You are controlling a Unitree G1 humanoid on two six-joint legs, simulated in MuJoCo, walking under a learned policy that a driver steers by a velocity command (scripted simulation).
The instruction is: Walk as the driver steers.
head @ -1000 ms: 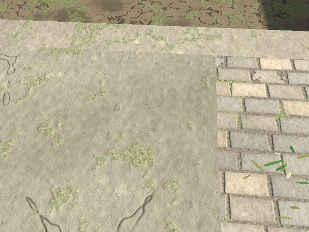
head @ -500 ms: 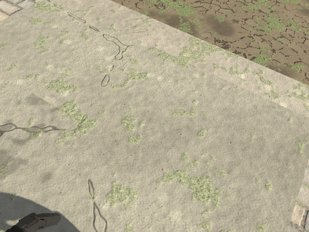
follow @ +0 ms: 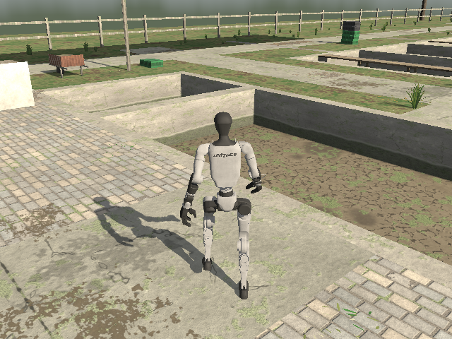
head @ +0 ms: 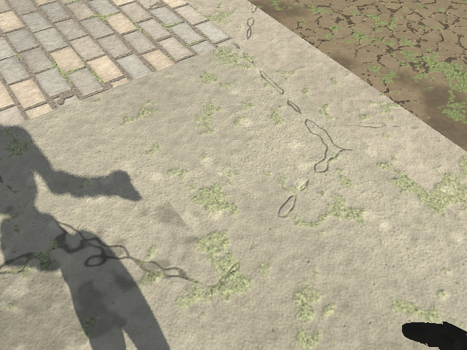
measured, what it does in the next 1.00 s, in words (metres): walks ahead, turning right: left foot, then right foot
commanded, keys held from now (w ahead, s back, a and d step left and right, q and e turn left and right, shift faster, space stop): w+shift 0.04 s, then w+e+shift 0.96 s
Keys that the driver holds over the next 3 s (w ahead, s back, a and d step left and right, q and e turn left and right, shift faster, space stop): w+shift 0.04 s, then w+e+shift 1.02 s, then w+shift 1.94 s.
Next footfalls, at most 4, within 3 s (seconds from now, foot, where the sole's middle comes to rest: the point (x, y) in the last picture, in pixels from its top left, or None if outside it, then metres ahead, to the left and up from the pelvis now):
0.18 left None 0.40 0.18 -0.77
0.66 right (299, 271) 0.76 -0.12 -0.77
1.08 left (321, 170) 1.20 -0.21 -0.77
1.54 right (446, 183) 1.19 -0.68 -0.77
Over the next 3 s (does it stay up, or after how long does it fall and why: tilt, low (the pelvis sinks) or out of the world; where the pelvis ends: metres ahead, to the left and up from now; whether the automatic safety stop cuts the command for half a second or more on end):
stays up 1.26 -0.65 0.00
